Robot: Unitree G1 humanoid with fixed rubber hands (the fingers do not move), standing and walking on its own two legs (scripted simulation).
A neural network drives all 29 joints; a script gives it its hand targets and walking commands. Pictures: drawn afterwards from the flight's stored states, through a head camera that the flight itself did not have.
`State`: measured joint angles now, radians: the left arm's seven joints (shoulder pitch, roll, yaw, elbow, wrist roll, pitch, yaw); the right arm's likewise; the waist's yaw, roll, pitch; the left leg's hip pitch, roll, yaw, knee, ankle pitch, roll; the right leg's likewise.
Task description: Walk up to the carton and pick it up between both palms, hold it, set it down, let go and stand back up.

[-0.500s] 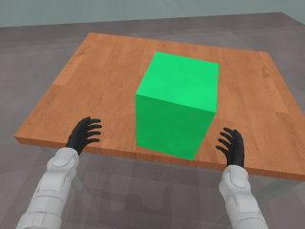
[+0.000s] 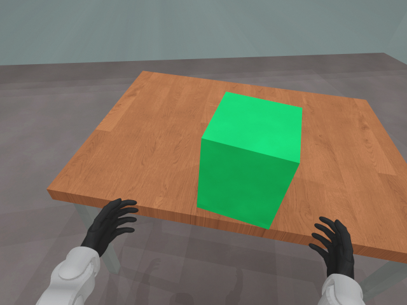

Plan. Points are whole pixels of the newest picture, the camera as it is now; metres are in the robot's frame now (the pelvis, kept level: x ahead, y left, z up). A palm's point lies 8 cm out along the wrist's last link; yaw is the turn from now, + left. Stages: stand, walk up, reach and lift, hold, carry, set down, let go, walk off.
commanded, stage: set down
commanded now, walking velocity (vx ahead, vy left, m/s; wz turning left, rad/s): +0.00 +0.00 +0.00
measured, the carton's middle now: (247, 159) +0.47 -0.11 +0.02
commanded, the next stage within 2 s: none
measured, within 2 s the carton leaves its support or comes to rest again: neither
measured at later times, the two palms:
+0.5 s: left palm (83, 280) +0.18 +0.22 +0.03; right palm (332, 281) +0.16 -0.20 +0.04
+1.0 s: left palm (88, 282) +0.19 +0.22 +0.00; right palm (325, 281) +0.17 -0.21 +0.01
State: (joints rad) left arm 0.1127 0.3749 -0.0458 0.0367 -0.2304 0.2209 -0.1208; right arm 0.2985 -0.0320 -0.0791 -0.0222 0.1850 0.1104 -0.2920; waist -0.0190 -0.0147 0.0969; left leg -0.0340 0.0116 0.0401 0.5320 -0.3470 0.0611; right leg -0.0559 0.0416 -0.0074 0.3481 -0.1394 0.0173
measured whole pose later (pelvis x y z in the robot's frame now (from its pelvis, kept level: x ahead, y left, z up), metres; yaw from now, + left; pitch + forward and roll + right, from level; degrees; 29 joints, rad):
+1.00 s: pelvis +0.04 -0.01 +0.00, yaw +1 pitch -7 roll -4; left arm 0.45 0.35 0.00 -0.01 -0.21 0.02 -0.13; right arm 0.54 0.01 0.00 -0.05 0.13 0.00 -0.22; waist 0.01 0.00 0.12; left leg 0.00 0.03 0.01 0.50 -0.38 0.04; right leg -0.02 0.06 -0.02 0.33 -0.19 0.00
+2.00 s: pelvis +0.00 -0.05 +0.00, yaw +1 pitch -8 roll -1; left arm 0.20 0.32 -0.01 0.42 -0.15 0.06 -0.11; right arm 0.28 -0.03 -0.03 0.39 0.03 -0.04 -0.14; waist 0.01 0.00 0.10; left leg -0.02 0.03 0.02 0.46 -0.30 0.00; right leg -0.09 0.06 -0.02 0.41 -0.18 -0.04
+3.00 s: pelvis +0.02 -0.03 +0.00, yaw +3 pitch -3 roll +0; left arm 0.21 0.32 0.07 0.78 0.03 -0.02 -0.01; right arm 0.19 -0.34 -0.07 0.90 -0.04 -0.05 0.01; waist 0.01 0.01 0.02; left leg -0.09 -0.04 0.01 0.41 -0.28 0.04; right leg -0.19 -0.01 -0.03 0.43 -0.20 0.00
